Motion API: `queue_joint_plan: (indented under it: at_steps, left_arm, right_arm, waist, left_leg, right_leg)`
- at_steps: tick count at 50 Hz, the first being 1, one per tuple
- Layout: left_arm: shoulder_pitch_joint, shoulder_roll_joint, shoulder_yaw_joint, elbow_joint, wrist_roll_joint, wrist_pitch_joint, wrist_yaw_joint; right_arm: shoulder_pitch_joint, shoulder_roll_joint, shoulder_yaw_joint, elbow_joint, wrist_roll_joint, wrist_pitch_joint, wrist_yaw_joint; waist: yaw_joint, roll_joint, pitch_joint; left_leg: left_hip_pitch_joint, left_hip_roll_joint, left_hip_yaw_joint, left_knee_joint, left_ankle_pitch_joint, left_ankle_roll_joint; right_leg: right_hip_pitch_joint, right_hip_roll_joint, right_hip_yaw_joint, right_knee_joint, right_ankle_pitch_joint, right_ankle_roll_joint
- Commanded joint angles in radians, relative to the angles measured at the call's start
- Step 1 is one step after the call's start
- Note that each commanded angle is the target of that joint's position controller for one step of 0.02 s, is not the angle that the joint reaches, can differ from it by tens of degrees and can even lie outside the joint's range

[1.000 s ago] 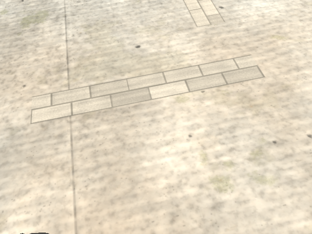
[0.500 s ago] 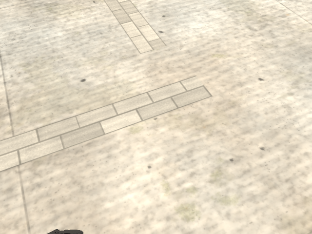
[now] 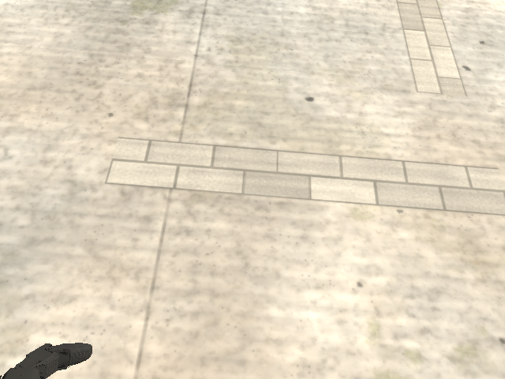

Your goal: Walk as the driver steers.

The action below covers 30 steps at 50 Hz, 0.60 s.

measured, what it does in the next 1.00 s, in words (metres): walks ahead, turning right: right foot, then left foot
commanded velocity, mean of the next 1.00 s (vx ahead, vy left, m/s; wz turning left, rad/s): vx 0.41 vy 0.00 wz -0.43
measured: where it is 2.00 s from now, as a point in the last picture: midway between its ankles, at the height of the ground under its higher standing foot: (398, 185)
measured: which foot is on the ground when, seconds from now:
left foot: down 0.00-0.14, up 0.16-0.46, down 0.48-0.98, up 1.00-1.00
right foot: up 0.00-0.12, down 0.14-0.48, up 0.50-0.96, down 0.98-1.00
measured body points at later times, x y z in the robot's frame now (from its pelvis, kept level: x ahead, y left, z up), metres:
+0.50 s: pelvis +0.07 +0.00 -0.01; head +0.10 +0.00 +0.44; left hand +0.22 +0.28 -0.11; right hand +0.19 -0.30 -0.09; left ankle +0.06 +0.11 -0.75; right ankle +0.09 -0.14 -0.74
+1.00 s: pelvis +0.29 -0.13 -0.05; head +0.34 -0.14 +0.40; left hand +0.62 -0.07 -0.13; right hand +0.06 -0.29 -0.17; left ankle +0.09 +0.11 -0.69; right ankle +0.35 -0.22 -0.75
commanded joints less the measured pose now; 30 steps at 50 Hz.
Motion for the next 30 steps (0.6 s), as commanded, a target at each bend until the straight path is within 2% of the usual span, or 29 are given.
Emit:
queue_joint_plan:
  at_steps: [1,2,4,6,7,8,9,10,11,12,13,14,15,19,20,21,22,23,24,25,26,27,28,29,30]
  left_arm:
    - [-0.072,0.09,0.025,-0.08,-0.004,-0.034,-0.006]
    - [-0.066,0.097,0.028,-0.077,-0.005,-0.039,-0.01]
    - [0.0,0.119,0.033,-0.047,-0.002,-0.044,-0.022]
    - [0.034,0.1,0.027,-0.032,0.007,-0.053,-0.033]
    - [0.027,0.106,0.017,-0.049,0.026,-0.053,-0.032]
    - [0.003,0.11,0.003,-0.051,0.047,-0.044,-0.033]
    - [0.011,0.037,-0.023,-0.022,0.044,-0.044,-0.039]
    - [0.006,0.03,-0.027,-0.026,0.019,-0.041,-0.045]
    - [0.03,0.056,-0.018,-0.016,0.004,-0.029,-0.042]
    - [0.038,0.104,-0.004,-0.022,-0.014,-0.018,-0.036]
    - [0.045,0.173,0.019,-0.028,-0.022,-0.007,-0.027]
    - [0.067,0.213,0.035,-0.032,-0.022,0.002,-0.017]
    - [0.083,0.218,0.042,-0.035,-0.024,0.01,-0.01]
    - [0.095,0.181,0.051,-0.051,-0.034,0.036,0.011]
    - [0.109,0.173,0.052,-0.051,-0.04,0.045,0.017]
    - [0.107,0.166,0.051,-0.056,-0.046,0.053,0.022]
    - [0.08,0.164,0.049,-0.068,-0.048,0.059,0.023]
    - [0.042,0.149,0.042,-0.087,-0.049,0.061,0.023]
    - [0.036,0.102,0.028,-0.101,-0.047,0.055,0.022]
    - [0.066,-0.002,-0.002,-0.124,-0.048,0.041,0.014]
    - [0.035,0.059,0.008,-0.162,-0.049,0.014,0.006]
    - [0.053,0.112,0.018,-0.145,-0.045,0.005,-0.002]
    - [0.096,0.126,0.024,-0.116,-0.037,0.003,-0.008]
    - [0.125,0.118,0.024,-0.099,-0.028,-0.001,-0.014]
    - [0.126,0.1,0.019,-0.098,-0.027,-0.005,-0.024]
  right_arm:
    - [-0.018,-0.179,-0.053,-0.081,-0.001,-0.004,-0.005]
    - [-0.027,-0.176,-0.053,-0.088,0.0,-0.001,-0.005]
    - [-0.061,-0.15,-0.039,-0.098,-0.005,0.0,-0.006]
    - [-0.055,-0.097,-0.012,-0.084,-0.011,-0.008,-0.002]
    - [0.007,-0.026,0.014,-0.067,-0.039,-0.018,0.005]
    - [0.121,-0.002,0.022,-0.037,-0.061,-0.022,0.006]
    - [0.136,-0.047,0.01,-0.036,-0.059,-0.018,0.003]
    - [0.066,-0.101,-0.004,-0.031,-0.056,-0.019,0.0]
    - [0.003,-0.104,-0.011,-0.031,-0.055,-0.023,0.001]
    - [-0.027,-0.1,-0.015,-0.03,-0.054,-0.024,0.002]
    - [-0.044,-0.102,-0.019,-0.035,-0.046,-0.028,0.004]
    - [-0.057,-0.094,-0.019,-0.031,-0.035,-0.033,0.005]
    - [-0.06,-0.082,-0.018,-0.028,-0.029,-0.039,0.006]
    - [-0.071,-0.045,-0.016,-0.017,-0.017,-0.061,0.01]
    - [-0.055,-0.042,-0.015,-0.012,-0.016,-0.069,0.016]
    - [-0.049,-0.034,-0.014,-0.01,-0.008,-0.078,0.024]
    - [-0.015,-0.026,-0.015,0.003,0.0,-0.088,0.031]
    - [0.055,-0.035,-0.024,0.034,0.004,-0.095,0.033]
    - [0.143,-0.089,-0.043,0.063,0.002,-0.1,0.026]
    - [0.17,-0.171,-0.053,0.054,-0.024,-0.107,0.025]
    - [0.081,-0.194,-0.054,0.031,-0.07,-0.127,0.034]
    - [0.012,-0.135,-0.039,0.009,-0.06,-0.139,0.026]
    - [0.001,-0.098,-0.027,0.007,-0.041,-0.144,0.019]
    - [0.02,-0.089,-0.021,0.01,-0.03,-0.146,0.014]
    - [0.057,-0.086,-0.015,0.022,-0.031,-0.15,0.012]
  waist:
    - [-0.011,0.197,-0.14]
    - [-0.009,0.202,-0.141]
    - [0.001,0.219,-0.172]
    - [0.018,0.181,-0.175]
    - [-0.002,0.056,-0.222]
    - [-0.074,-0.16,-0.206]
    - [-0.092,-0.239,-0.158]
    - [-0.053,-0.186,-0.096]
    - [-0.025,-0.153,-0.1]
    - [-0.014,-0.14,-0.096]
    - [-0.005,-0.133,-0.088]
    - [0.007,-0.122,-0.087]
    - [0.014,-0.118,-0.092]
    - [0.021,-0.149,-0.132]
    - [0.018,-0.14,-0.177]
    - [0.012,-0.147,-0.178]
    - [-0.021,-0.168,-0.16]
    - [-0.07,-0.166,-0.132]
    - [-0.106,-0.082,-0.133]
    - [-0.083,0.183,-0.16]
    - [-0.046,0.223,-0.038]
    - [-0.02,0.188,0.015]
    - [-0.013,0.159,0.019]
    - [-0.016,0.137,0.005]
    - [-0.032,0.128,0.02]
  left_leg:
    - [0.161,0.216,-0.269,-0.016,0.55,0.11]
    - [0.162,0.212,-0.294,-0.003,0.56,0.104]
    - [0.179,0.214,-0.266,0.039,0.567,0.084]
    - [0.099,0.171,-0.219,0.068,0.462,0.052]
    - [0.053,0.106,-0.152,0.152,0.256,0.008]
    - [-0.026,-0.012,-0.059,0.269,-0.293,-0.056]
    - [-0.062,0.038,0.002,0.28,-0.415,-0.122]
    - [-0.091,0.077,0.049,0.261,-0.346,-0.144]
    - [-0.108,0.075,0.076,0.22,-0.291,-0.152]
    - [-0.12,0.072,0.099,0.199,-0.269,-0.161]
    - [-0.135,0.062,0.123,0.213,-0.25,-0.164]
    - [-0.141,0.046,0.143,0.239,-0.259,-0.164]
    - [-0.151,0.035,0.154,0.253,-0.266,-0.162]
    - [-0.14,0.023,0.152,0.22,-0.205,-0.154]
    - [-0.094,0.025,0.16,0.174,-0.175,-0.142]
    - [-0.027,0.025,0.177,0.107,-0.148,-0.123]
    - [0.078,0.023,0.201,0.01,-0.092,-0.1]
    - [0.232,0.045,0.216,-0.111,0.001,-0.073]
    - [0.428,0.16,0.141,-0.166,-0.029,-0.042]
    - [0.473,0.426,-0.224,-0.258,-0.371,0.044]
    - [0.306,0.527,-0.402,-0.32,-0.515,0.113]
    - [0.279,0.499,-0.319,-0.326,-0.495,0.103]
    - [0.295,0.449,-0.215,-0.326,-0.409,0.07]
    - [0.313,0.414,-0.13,-0.318,-0.326,0.042]
    - [0.302,0.389,-0.048,-0.322,-0.24,0.031]
  right_leg:
    - [-0.011,0.035,-0.015,-0.089,0.009,-0.007]
    - [0.015,0.034,-0.009,-0.126,0.008,-0.013]
    - [0.102,0.001,-0.038,-0.212,0.059,-0.036]
    - [0.313,-0.037,-0.051,-0.379,0.317,-0.079]
    - [0.451,-0.161,0.092,-0.413,0.514,-0.128]
    - [0.5,-0.301,0.275,-0.394,0.773,-0.257]
    - [0.406,-0.381,0.453,-0.447,0.616,-0.379]
    - [0.387,-0.327,0.439,-0.454,0.475,-0.373]
    - [0.406,-0.276,0.393,-0.447,0.371,-0.339]
    - [0.417,-0.242,0.38,-0.441,0.297,-0.312]
    - [0.414,-0.233,0.392,-0.441,0.253,-0.301]
    - [0.408,-0.223,0.395,-0.446,0.228,-0.294]
    - [0.41,-0.214,0.396,-0.45,0.209,-0.289]
    - [0.416,-0.182,0.402,-0.442,0.254,-0.28]
    - [0.402,-0.166,0.401,-0.459,0.079,-0.278]
    - [0.337,-0.144,0.4,-0.481,-0.153,-0.272]
    - [0.231,-0.118,0.394,-0.49,-0.305,-0.257]
    - [0.084,-0.084,0.372,-0.473,-0.371,-0.222]
    - [-0.116,-0.023,0.274,-0.308,-0.398,-0.155]
    - [-0.271,0.082,0.079,0.016,-0.323,-0.124]
    - [-0.381,-0.035,0.087,0.151,-0.194,-0.118]
    - [-0.405,-0.079,0.054,0.226,-0.104,-0.11]
    - [-0.407,-0.09,0.026,0.274,-0.038,-0.094]
    - [-0.405,-0.102,0.002,0.333,0.012,-0.085]
    - [-0.419,-0.117,-0.02,0.396,0.061,-0.081]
